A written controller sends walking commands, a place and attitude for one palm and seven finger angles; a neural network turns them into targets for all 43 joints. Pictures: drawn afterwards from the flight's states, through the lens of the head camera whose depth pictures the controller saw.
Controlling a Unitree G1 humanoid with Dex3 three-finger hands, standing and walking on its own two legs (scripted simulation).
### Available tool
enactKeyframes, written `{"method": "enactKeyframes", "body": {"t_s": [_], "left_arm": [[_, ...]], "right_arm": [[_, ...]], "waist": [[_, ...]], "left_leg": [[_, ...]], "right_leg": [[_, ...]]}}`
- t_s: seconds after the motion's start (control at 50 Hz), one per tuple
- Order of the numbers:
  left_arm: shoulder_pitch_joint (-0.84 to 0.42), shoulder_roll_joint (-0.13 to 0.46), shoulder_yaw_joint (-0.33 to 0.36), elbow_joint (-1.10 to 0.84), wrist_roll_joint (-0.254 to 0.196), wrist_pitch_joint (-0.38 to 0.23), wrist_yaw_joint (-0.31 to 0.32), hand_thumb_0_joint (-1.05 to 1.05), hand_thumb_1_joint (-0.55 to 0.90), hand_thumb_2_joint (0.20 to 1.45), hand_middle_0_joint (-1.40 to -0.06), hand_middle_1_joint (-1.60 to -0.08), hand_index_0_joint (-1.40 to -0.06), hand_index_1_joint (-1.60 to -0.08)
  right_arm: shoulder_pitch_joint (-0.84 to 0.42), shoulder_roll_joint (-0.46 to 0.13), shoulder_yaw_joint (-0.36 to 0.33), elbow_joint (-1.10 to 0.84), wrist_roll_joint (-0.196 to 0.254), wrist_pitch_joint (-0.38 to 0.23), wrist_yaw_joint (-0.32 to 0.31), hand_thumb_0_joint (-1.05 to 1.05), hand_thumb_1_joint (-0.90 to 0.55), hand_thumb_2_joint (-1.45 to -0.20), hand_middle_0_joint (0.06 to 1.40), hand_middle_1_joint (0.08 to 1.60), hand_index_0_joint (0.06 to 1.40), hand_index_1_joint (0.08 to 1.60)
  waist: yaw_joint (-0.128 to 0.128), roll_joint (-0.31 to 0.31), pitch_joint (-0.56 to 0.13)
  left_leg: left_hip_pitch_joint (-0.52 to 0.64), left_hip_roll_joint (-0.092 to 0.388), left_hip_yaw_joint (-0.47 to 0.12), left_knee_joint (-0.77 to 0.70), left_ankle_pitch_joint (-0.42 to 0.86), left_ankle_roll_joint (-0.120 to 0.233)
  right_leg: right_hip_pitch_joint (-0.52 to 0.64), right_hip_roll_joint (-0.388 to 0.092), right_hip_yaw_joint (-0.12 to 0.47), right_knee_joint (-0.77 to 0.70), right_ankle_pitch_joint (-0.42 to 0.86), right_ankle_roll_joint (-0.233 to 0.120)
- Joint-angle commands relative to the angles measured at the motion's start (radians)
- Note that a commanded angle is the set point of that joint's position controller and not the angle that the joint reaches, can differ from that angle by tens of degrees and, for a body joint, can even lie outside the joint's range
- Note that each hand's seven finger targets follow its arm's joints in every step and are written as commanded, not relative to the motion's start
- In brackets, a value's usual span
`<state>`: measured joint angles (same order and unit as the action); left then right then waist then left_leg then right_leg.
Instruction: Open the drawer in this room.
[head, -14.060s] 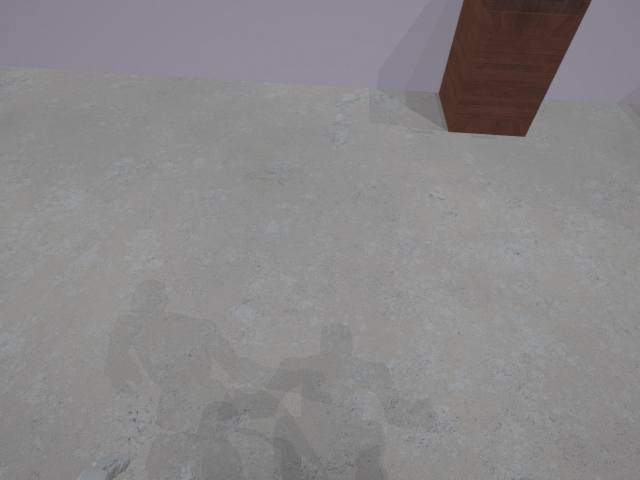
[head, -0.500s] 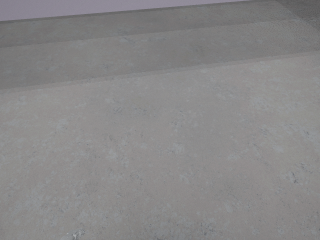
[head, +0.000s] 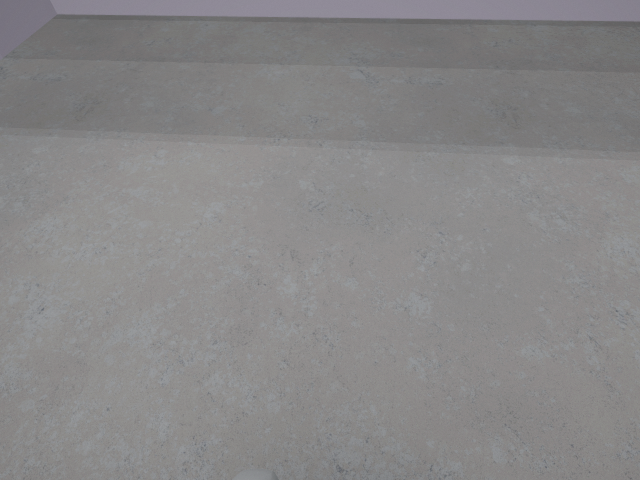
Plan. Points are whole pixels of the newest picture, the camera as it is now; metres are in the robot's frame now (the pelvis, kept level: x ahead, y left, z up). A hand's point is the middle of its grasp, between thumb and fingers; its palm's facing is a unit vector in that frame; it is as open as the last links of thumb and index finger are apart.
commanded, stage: turn or walk to find it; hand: left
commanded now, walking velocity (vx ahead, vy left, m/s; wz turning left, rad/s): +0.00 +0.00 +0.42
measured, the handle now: out of the picture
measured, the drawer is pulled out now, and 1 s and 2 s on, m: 0.00 0.00 0.00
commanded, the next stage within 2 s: stand and wait in 1.56 s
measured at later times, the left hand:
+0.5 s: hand out of the picture +0.04 +0.25 -0.16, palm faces +0.21 -0.94 -0.26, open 7.4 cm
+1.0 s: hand out of the picture -0.07 +0.18 -0.16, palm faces +0.45 -0.86 -0.26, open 7.3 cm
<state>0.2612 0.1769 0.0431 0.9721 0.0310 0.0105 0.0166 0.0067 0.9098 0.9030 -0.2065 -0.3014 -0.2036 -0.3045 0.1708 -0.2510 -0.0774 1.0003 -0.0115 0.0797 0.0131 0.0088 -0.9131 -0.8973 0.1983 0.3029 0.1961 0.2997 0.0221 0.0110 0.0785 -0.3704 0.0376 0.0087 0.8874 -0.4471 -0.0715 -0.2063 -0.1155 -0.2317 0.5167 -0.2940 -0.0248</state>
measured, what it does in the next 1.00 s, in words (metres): steps on the spot, turning left: left foot, then right foot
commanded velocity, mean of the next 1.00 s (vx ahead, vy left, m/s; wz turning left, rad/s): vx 0.00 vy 0.00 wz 0.42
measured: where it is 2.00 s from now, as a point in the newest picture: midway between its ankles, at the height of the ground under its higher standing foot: outside the picture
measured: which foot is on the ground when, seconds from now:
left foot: up 0.00-0.08, down 0.10-0.60, up 0.62-1.00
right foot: down 0.00-0.10, up 0.12-0.56, down 0.58-1.00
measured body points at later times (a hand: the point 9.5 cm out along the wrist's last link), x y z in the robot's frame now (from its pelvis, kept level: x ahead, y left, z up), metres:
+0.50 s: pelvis -0.02 +0.02 +0.00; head +0.01 +0.03 +0.45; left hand +0.03 +0.30 -0.14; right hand +0.09 -0.20 -0.15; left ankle -0.02 +0.14 -0.74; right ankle +0.00 -0.12 -0.70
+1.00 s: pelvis -0.03 -0.01 +0.00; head +0.01 -0.01 +0.45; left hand -0.10 +0.23 -0.14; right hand +0.13 -0.23 -0.16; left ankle -0.12 +0.12 -0.69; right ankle +0.00 -0.11 -0.74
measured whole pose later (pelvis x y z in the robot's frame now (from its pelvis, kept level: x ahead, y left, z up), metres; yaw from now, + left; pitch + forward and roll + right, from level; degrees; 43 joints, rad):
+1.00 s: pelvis -0.03 -0.01 +0.00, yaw +25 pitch +0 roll +2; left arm 0.24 0.18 0.04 0.96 0.03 0.01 0.01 0.01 0.91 0.90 -0.21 -0.30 -0.20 -0.30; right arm 0.19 -0.25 -0.08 1.00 -0.01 0.08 0.01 0.01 -0.91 -0.90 0.20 0.30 0.20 0.30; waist 0.02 0.00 0.08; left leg -0.36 0.04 0.01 0.86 -0.45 -0.07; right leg -0.21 -0.13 -0.24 0.52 -0.30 -0.01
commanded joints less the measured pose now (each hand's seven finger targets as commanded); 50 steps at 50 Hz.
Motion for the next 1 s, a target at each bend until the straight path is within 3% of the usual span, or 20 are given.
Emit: {"method": "enactKeyframes", "body": {"t_s": [0.0, 0.04, 0.06, 0.08, 0.1, 0.12, 0.14, 0.24, 0.42, 0.52, 0.54, 0.56, 0.58, 0.6, 0.62, 0.68, 0.72, 0.8, 0.94, 0.98], "left_arm": [[0.034, 0.234, 0.056, -0.041, 0.001, -0.013, 0.015, 0.0, 0.9, 0.9, -0.2, -0.3, -0.2, -0.3], [0.008, 0.23, 0.056, -0.042, -0.011, -0.005, 0.012, 0.0, 0.9, 0.9, -0.2, -0.3, -0.2, -0.3], [0.013, 0.197, 0.052, -0.052, -0.02, 0.003, 0.01, 0.0, 0.9, 0.9, -0.2, -0.3, -0.2, -0.3], [0.01, 0.128, 0.034, -0.087, -0.024, 0.009, 0.005, 0.0, 0.9, 0.9, -0.2, -0.3, -0.2, -0.3], [-0.043, 0.136, 0.025, -0.101, -0.017, 0.021, 0.011, 0.0, 0.9, 0.9, -0.2, -0.3, -0.2, -0.3], [-0.058, 0.139, 0.028, -0.096, -0.015, 0.026, 0.009, 0.0, 0.9, 0.9, -0.2, -0.3, -0.2, -0.3], [-0.069, 0.136, 0.033, -0.082, -0.012, 0.029, 0.007, 0.0, 0.9, 0.9, -0.2, -0.3, -0.2, -0.3], [-0.039, 0.149, 0.037, -0.046, -0.014, 0.024, -0.007, 0.0, 0.9, 0.9, -0.2, -0.3, -0.2, -0.3], [-0.145, 0.121, 0.025, -0.109, -0.021, 0.018, 0.002, 0.0, 0.9, 0.9, -0.2, -0.3, -0.2, -0.3], [-0.038, 0.127, 0.028, -0.088, -0.029, 0.002, 0.006, 0.0, 0.9, 0.9, -0.2, -0.3, -0.2, -0.3], [0.002, 0.147, 0.033, -0.078, -0.027, -0.007, 0.009, 0.0, 0.9, 0.9, -0.2, -0.3, -0.2, -0.3], [0.026, 0.216, 0.047, -0.076, -0.013, -0.018, 0.017, 0.0, 0.9, 0.9, -0.2, -0.3, -0.2, -0.3], [0.035, 0.287, 0.062, -0.083, -0.005, -0.019, 0.021, 0.0, 0.9, 0.9, -0.2, -0.3, -0.2, -0.3], [0.023, 0.28, 0.053, -0.096, -0.012, -0.013, 0.021, 0.0, 0.9, 0.9, -0.2, -0.3, -0.2, -0.3], [-0.048, 0.232, 0.059, -0.106, -0.015, -0.018, 0.029, 0.0, 0.9, 0.9, -0.2, -0.3, -0.2, -0.3], [-0.133, 0.165, 0.033, -0.131, -0.016, -0.02, 0.018, 0.0, 0.9, 0.9, -0.2, -0.3, -0.2, -0.3], [-0.108, 0.161, 0.029, -0.121, -0.015, -0.024, 0.017, 0.0, 0.9, 0.9, -0.2, -0.3, -0.2, -0.3], [-0.033, 0.173, 0.035, -0.098, -0.01, -0.024, 0.018, 0.0, 0.9, 0.9, -0.2, -0.3, -0.2, -0.3], [0.052, 0.225, 0.055, -0.054, 0.002, -0.017, 0.016, 0.0, 0.9, 0.9, -0.2, -0.3, -0.2, -0.3], [0.05, 0.238, 0.057, -0.046, 0.001, -0.014, 0.014, 0.0, 0.9, 0.9, -0.2, -0.3, -0.2, -0.3]], "right_arm": [[-0.031, -0.033, 0.008, -0.095, 0.006, -0.046, -0.006, 0.0, -0.9, -0.9, 0.2, 0.3, 0.2, 0.3], [0.033, -0.056, 0.006, -0.08, 0.003, -0.057, -0.005, 0.0, -0.9, -0.9, 0.2, 0.3, 0.2, 0.3], [0.07, -0.117, -0.008, -0.074, 0.0, -0.069, -0.005, 0.0, -0.9, -0.9, 0.2, 0.3, 0.2, 0.3], [0.109, -0.217, -0.031, -0.078, -0.006, -0.073, -0.011, 0.0, -0.9, -0.9, 0.2, 0.3, 0.2, 0.3], [0.136, -0.246, -0.035, -0.065, -0.005, -0.06, -0.016, 0.0, -0.9, -0.9, 0.2, 0.3, 0.2, 0.3], [0.098, -0.215, -0.026, -0.069, -0.008, -0.06, -0.023, 0.0, -0.9, -0.9, 0.2, 0.3, 0.2, 0.3], [0.056, -0.189, -0.021, -0.078, -0.01, -0.064, -0.032, 0.0, -0.9, -0.9, 0.2, 0.3, 0.2, 0.3], [-0.005, -0.146, -0.003, -0.101, -0.004, -0.074, -0.033, 0.0, -0.9, -0.9, 0.2, 0.3, 0.2, 0.3], [0.075, -0.149, -0.021, -0.084, -0.013, -0.067, -0.029, 0.0, -0.9, -0.9, 0.2, 0.3, 0.2, 0.3], [0.032, -0.14, -0.027, -0.097, -0.01, -0.059, -0.024, 0.0, -0.9, -0.9, 0.2, 0.3, 0.2, 0.3], [0.027, -0.12, -0.025, -0.101, -0.004, -0.06, -0.022, 0.0, -0.9, -0.9, 0.2, 0.3, 0.2, 0.3], [0.045, -0.061, -0.019, -0.108, 0.006, -0.061, -0.016, 0.0, -0.9, -0.9, 0.2, 0.3, 0.2, 0.3], [0.018, -0.031, -0.013, -0.141, 0.002, -0.061, -0.017, 0.0, -0.9, -0.9, 0.2, 0.3, 0.2, 0.3], [0.008, -0.076, -0.027, -0.14, -0.005, -0.048, -0.017, 0.0, -0.9, -0.9, 0.2, 0.3, 0.2, 0.3], [0.03, -0.076, -0.032, -0.12, -0.01, -0.035, -0.016, 0.0, -0.9, -0.9, 0.2, 0.3, 0.2, 0.3], [0.091, -0.059, -0.031, -0.064, -0.014, -0.024, -0.001, 0.0, -0.9, -0.9, 0.2, 0.3, 0.2, 0.3], [0.103, -0.052, -0.029, -0.056, -0.01, -0.02, 0.003, 0.0, -0.9, -0.9, 0.2, 0.3, 0.2, 0.3], [0.047, -0.053, -0.024, -0.065, -0.012, -0.018, 0.002, 0.0, -0.9, -0.9, 0.2, 0.3, 0.2, 0.3], [-0.05, -0.025, 0.006, -0.097, 0.002, -0.042, -0.003, 0.0, -0.9, -0.9, 0.2, 0.3, 0.2, 0.3], [-0.035, -0.026, 0.009, -0.096, 0.005, -0.049, -0.006, 0.0, -0.9, -0.9, 0.2, 0.3, 0.2, 0.3]], "waist": [[0.012, -0.22, -0.103], [-0.031, -0.155, -0.131], [-0.056, 0.008, -0.16], [-0.073, 0.31, -0.151], [-0.091, 0.248, -0.145], [-0.074, 0.189, -0.113], [-0.063, 0.237, -0.092], [-0.024, 0.11, -0.075], [-0.063, 0.138, -0.093], [-0.007, 0.136, -0.13], [0.014, 0.085, -0.154], [0.021, -0.106, -0.173], [0.039, -0.314, -0.13], [0.035, -0.216, -0.111], [0.0, -0.257, -0.089], [-0.05, -0.148, -0.032], [-0.048, -0.173, -0.026], [-0.012, -0.185, -0.023], [0.039, -0.213, -0.105], [0.028, -0.226, -0.127]], "left_leg": [[0.029, -0.013, 0.065, -0.202, 0.024, 0.021], [0.202, -0.014, 0.07, -0.427, 0.234, 0.034], [0.336, 0.083, -0.058, -0.52, 0.359, 0.07], [0.419, 0.331, -0.378, -0.556, 0.71, 0.178], [0.333, 0.388, -0.367, -0.556, 0.757, 0.257], [0.28, 0.353, -0.316, -0.568, 0.665, 0.268], [0.269, 0.297, -0.301, -0.57, 0.633, 0.249], [0.239, 0.187, -0.196, -0.574, 0.614, 0.213], [0.257, 0.193, -0.319, -0.535, 0.643, 0.252], [0.118, 0.125, -0.328, -0.452, 0.594, 0.198], [0.049, 0.084, -0.305, -0.402, 0.491, 0.157], [-0.117, -0.007, -0.203, -0.261, 0.25, 0.093], [-0.236, -0.117, -0.066, -0.043, -0.112, 0.041], [-0.192, -0.078, -0.107, 0.133, -0.137, 0.047], [-0.205, -0.05, -0.135, 0.221, -0.092, 0.047], [-0.194, -0.029, -0.079, 0.345, 0.065, 0.024], [-0.195, -0.026, -0.063, 0.349, 0.113, 0.011], [-0.192, -0.003, -0.042, 0.277, 0.091, -0.007], [-0.081, -0.004, 0.046, -0.092, -0.028, 0.003], [-0.015, -0.02, 0.074, -0.2, 0.012, 0.014]], "right_leg": [[0.115, -0.26, 0.182, -0.082, 0.506, -0.108], [0.024, -0.219, 0.114, 0.022, 0.384, -0.033], [-0.104, -0.156, 0.065, 0.174, 0.216, 0.022], [-0.346, -0.021, 0.042, 0.379, -0.289, 0.099], [-0.319, -0.009, 0.138, 0.496, -0.37, 0.09], [-0.317, -0.023, 0.175, 0.544, -0.315, 0.085], [-0.345, -0.019, 0.19, 0.574, -0.263, 0.091], [-0.312, 0.004, 0.202, 0.602, -0.095, 0.106], [-0.249, 0.046, 0.206, 0.342, -0.172, 0.111], [0.011, 0.088, 0.177, -0.003, 0.017, 0.091], [0.127, 0.053, 0.2, -0.137, 0.11, 0.085], [0.273, -0.129, 0.361, -0.212, 0.116, 0.037], [0.237, -0.349, 0.572, -0.235, 0.255, -0.081], [0.089, -0.38, 0.535, -0.242, 0.24, -0.138], [0.05, -0.335, 0.481, -0.262, 0.184, -0.136], [0.003, -0.199, 0.289, -0.225, 0.193, -0.074], [0.013, -0.18, 0.23, -0.229, 0.208, -0.054], [0.047, -0.21, 0.233, -0.228, 0.216, -0.079], [0.189, -0.25, 0.188, -0.103, 0.562, -0.118], [0.187, -0.247, 0.169, -0.06, 0.609, -0.103]]}}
